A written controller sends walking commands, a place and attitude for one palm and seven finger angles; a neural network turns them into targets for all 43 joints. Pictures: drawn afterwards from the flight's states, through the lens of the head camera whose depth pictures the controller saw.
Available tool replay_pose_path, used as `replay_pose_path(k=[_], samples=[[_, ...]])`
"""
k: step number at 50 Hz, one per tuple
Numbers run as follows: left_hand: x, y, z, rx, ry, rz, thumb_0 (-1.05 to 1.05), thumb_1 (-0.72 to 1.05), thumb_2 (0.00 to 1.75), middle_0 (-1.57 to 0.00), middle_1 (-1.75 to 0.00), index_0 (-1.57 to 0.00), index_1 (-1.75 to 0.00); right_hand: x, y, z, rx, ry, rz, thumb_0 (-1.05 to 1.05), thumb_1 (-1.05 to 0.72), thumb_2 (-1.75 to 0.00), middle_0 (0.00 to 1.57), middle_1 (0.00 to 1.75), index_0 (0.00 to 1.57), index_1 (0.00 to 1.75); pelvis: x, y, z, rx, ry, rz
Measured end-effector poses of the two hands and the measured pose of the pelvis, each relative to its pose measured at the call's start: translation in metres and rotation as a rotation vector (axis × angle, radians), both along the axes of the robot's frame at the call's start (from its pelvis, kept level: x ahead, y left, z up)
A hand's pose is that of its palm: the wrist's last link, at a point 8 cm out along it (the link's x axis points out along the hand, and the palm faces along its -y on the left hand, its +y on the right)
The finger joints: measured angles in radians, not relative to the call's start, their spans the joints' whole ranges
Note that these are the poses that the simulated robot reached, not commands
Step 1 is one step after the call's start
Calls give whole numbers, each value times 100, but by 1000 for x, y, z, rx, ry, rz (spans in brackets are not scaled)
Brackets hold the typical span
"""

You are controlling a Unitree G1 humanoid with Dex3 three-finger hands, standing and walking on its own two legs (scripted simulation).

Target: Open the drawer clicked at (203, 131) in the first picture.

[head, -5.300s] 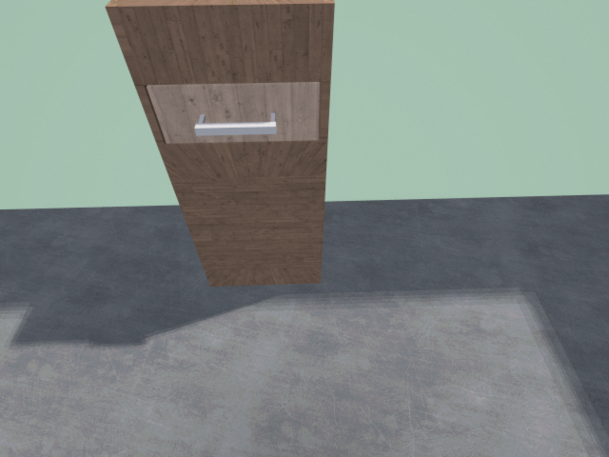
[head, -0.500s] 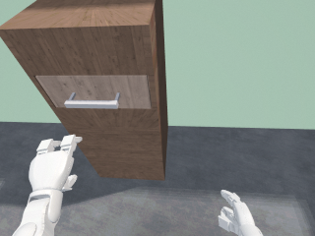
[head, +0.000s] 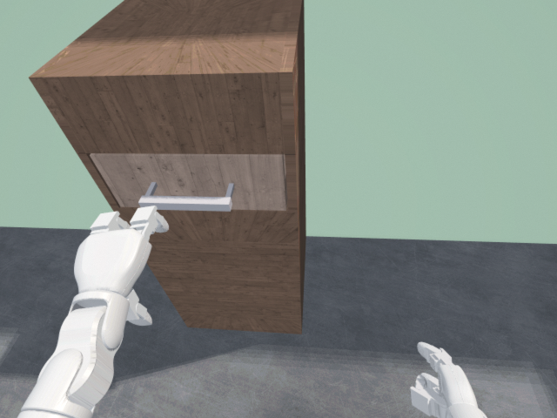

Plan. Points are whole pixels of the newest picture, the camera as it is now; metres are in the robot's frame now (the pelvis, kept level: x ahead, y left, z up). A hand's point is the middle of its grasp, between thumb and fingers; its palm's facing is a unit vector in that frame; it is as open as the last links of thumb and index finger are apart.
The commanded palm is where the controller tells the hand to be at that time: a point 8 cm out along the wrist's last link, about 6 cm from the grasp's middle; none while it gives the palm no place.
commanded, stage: raise the hand with hooked fingers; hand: left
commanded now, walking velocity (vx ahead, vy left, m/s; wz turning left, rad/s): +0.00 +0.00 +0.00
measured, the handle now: (188, 195) +0.51 +0.26 +0.00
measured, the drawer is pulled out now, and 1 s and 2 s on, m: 0.00 0.00 0.00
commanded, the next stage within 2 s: move the hooked fingers above the handle in 0.64 s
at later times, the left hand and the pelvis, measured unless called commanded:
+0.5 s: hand (133, 254) +0.30 +0.25 +0.10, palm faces -0.02 -0.08 -1.00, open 13.8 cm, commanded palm +0.28 +0.25 +0.17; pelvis +0.00 +0.00 +0.01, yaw +1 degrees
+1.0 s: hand (148, 248) +0.31 +0.23 +0.10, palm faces +0.00 -0.05 -1.00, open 13.8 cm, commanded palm +0.30 +0.24 +0.16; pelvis -0.01 -0.02 +0.01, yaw +1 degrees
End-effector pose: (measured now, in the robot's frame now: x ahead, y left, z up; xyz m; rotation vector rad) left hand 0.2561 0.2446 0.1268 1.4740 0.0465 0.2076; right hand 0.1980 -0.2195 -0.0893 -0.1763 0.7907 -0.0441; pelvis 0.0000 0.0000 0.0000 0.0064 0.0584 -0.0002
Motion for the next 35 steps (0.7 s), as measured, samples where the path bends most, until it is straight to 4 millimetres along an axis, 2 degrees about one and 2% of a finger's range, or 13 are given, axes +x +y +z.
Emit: replay_pose_path(k=[6, 11, 17, 26, 30, 35], samples=[[12, 1, 18, 18, 33, -57, 0, -45, 32, -32, -118, -32, -117, 10, 26, 11, 22, -14, 58, 1, -91, -90, 20, 30, 20, 30, 1, 4, 5, -4, -31, 4], [21, 13, 33, 33, 33, -50, 0, -48, 30, -32, -120, -32, -119, 6, 31, 9, 17, 24, 83, 1, -91, -90, 20, 30, 20, 30, 0, 5, 8, -8, -41, 15], [29, 17, 47, 34, 40, -54, 0, -49, 30, -32, -120, -32, -120, -8, 23, 0, 11, 86, 70, 1, -91, -90, 20, 30, 20, 30, 1, 7, 11, -9, -36, 20], [20, 1, 24, 7, 118, -133, 0, -49, 30, -32, -120, -32, -120, -32, -3, -6, -25, 151, 33, 1, -91, -90, 20, 30, 20, 30, -1, 2, 12, -6, -28, 13], [15, -6, 31, 21, 50, -165, 0, -49, 30, -32, -121, -32, -120, -35, -11, -8, -35, 159, 26, 1, -91, -90, 20, 30, 20, 30, -3, -2, 12, -4, -26, 15], [16, -3, 41, 32, -6, -104, 0, -49, 30, -32, -121, -32, -120, -32, -14, -9, -14, 147, 19, 1, -91, -90, 19, 30, 20, 30, -4, -8, 12, -2, -26, 17]])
